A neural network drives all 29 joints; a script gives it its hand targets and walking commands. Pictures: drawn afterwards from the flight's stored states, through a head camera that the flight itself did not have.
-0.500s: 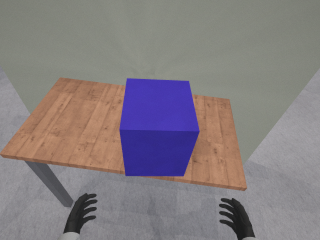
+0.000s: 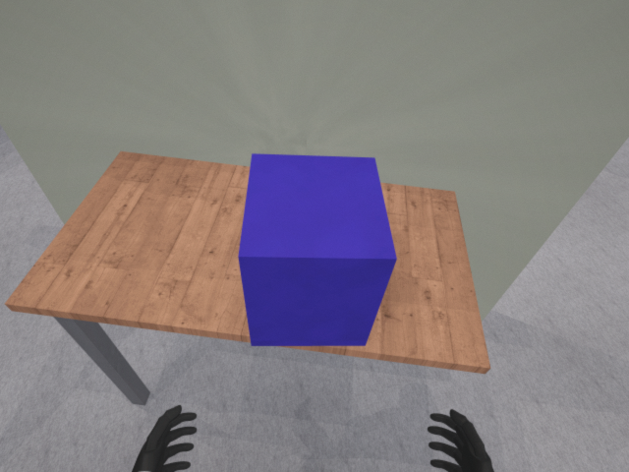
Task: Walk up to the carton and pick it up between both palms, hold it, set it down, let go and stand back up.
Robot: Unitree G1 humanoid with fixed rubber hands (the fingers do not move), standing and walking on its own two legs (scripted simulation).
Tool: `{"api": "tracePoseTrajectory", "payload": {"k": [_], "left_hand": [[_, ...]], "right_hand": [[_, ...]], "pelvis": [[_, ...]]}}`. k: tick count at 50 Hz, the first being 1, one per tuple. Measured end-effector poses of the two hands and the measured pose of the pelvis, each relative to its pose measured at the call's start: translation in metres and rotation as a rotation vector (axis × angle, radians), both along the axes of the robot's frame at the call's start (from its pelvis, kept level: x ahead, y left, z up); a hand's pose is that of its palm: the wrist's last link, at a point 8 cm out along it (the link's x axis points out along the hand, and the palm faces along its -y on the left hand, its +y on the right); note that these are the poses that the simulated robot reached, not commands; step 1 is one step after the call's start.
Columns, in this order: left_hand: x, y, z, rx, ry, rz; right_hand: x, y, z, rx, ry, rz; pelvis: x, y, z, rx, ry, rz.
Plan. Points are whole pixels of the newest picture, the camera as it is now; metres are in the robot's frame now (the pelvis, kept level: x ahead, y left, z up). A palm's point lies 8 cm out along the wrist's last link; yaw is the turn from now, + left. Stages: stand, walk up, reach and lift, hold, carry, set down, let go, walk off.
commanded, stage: set down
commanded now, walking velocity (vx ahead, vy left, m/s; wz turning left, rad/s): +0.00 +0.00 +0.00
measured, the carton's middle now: (311, 254) +0.46 +0.02 -0.03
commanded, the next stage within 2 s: let go in 1.56 s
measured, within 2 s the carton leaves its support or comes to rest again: neither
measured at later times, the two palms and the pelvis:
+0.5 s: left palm out of the picture +0.13 +0.22 -0.10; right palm out of the picture +0.12 -0.20 -0.11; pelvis -0.03 +0.00 +0.00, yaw +0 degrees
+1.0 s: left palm out of the picture +0.13 +0.21 -0.11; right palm out of the picture +0.11 -0.22 -0.11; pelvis -0.04 +0.00 -0.01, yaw -1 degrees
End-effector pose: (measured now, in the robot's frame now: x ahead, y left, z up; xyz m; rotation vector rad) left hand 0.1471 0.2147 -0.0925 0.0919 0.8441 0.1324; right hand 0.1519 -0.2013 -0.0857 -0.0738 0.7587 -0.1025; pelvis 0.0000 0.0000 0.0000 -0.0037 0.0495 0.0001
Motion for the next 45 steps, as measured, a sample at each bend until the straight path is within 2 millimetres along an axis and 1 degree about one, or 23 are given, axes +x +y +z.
{"api": "tracePoseTrajectory", "payload": {"k": [6,12,16,22,32,38,42,45], "left_hand": [[-0.002,-0.003,-0.001,0.003,0.059,-0.007],[-0.008,-0.003,-0.003,0.011,0.119,-0.014],[-0.015,-0.001,-0.008,0.021,0.18,-0.012],[-0.021,0.002,-0.01,0.03,0.221,-0.007],[-0.024,0.004,-0.018,0.035,0.308,-0.007],[-0.026,0.004,-0.023,0.041,0.369,-0.001],[-0.023,0.003,-0.023,0.044,0.368,-0.007],[-0.021,0.001,-0.022,0.047,0.361,-0.019]], "right_hand": [[-0.001,-0.003,-0.003,-0.007,0.041,-0.002],[-0.01,-0.004,-0.007,-0.019,0.093,-0.01],[-0.019,-0.003,-0.014,-0.018,0.144,-0.008],[-0.029,-0.001,-0.019,-0.019,0.184,-0.015],[-0.037,-0.001,-0.026,-0.034,0.25,-0.014],[-0.044,0.001,-0.034,-0.024,0.321,-0.019],[-0.043,0.001,-0.034,-0.02,0.323,-0.021],[-0.042,-0.002,-0.032,-0.026,0.312,-0.028]], "pelvis": [[-0.004,-0.001,0.0,-0.002,-0.009,0.001],[-0.009,-0.003,0.0,0.0,-0.021,0.001],[-0.014,-0.004,0.0,0.002,-0.033,-0.001],[-0.022,-0.004,-0.001,0.002,-0.036,0.0],[-0.037,-0.001,-0.004,0.004,-0.036,0.0],[-0.044,0.002,-0.006,0.006,-0.034,0.0],[-0.047,0.003,-0.006,0.006,-0.03,-0.006],[-0.046,0.003,-0.006,0.006,-0.029,-0.009]]}}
